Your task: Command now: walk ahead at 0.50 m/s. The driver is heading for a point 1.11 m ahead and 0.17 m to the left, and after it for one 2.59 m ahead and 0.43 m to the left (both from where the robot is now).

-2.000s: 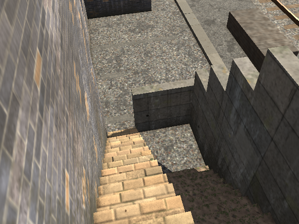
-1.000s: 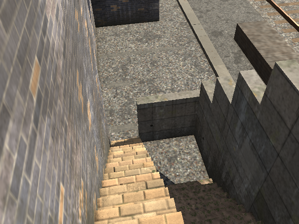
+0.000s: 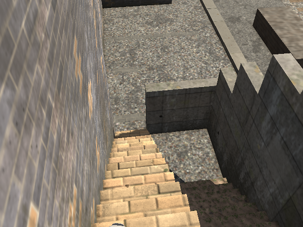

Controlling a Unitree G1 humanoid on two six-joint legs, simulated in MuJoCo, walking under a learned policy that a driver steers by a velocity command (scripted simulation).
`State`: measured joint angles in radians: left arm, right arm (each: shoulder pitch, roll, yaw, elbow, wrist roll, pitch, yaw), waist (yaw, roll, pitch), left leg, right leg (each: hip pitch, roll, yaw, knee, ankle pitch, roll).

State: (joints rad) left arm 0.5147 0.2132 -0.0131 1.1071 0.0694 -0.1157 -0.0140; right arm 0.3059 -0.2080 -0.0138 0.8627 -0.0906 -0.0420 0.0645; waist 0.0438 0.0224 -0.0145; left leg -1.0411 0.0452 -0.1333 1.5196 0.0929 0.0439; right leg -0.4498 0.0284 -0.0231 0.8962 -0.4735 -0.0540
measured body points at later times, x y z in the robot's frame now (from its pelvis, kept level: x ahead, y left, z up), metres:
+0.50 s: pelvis +0.23 +0.11 -0.22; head +0.22 +0.11 +0.23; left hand +0.32 +0.33 -0.36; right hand +0.15 -0.08 -0.36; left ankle +0.18 +0.22 -0.91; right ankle +0.37 -0.03 -0.80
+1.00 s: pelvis +0.46 +0.05 -0.42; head +0.44 +0.03 +0.02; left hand +0.41 +0.28 -0.57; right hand +0.53 -0.20 -0.57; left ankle +0.59 +0.22 -1.02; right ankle +0.45 -0.06 -1.12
